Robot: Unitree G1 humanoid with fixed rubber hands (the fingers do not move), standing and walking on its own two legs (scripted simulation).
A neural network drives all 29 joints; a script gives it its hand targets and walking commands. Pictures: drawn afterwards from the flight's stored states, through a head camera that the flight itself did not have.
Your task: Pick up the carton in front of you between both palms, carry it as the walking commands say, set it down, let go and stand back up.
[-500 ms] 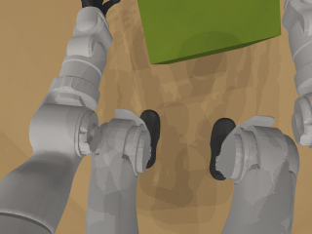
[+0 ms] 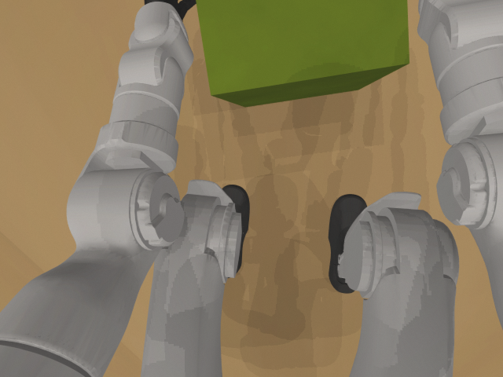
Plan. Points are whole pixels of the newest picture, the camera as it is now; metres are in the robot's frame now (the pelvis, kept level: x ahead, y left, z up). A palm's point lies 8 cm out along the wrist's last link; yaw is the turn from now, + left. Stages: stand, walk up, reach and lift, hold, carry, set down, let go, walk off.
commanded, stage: reach and lift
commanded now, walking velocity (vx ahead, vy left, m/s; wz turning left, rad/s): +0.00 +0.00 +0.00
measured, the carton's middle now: (294, 18) +0.54 -0.01 -0.24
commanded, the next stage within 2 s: none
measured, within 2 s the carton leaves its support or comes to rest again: neither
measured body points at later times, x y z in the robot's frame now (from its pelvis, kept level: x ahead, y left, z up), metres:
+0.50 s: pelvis -0.01 +0.02 +0.07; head +0.25 -0.04 +0.44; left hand +0.50 +0.13 +0.01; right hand +0.51 -0.17 +0.00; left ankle +0.13 +0.14 -0.33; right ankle +0.11 -0.12 -0.33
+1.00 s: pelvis +0.03 +0.02 +0.20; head +0.22 -0.02 +0.61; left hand +0.48 +0.13 +0.17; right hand +0.47 -0.17 +0.15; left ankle +0.13 +0.14 -0.33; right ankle +0.11 -0.12 -0.33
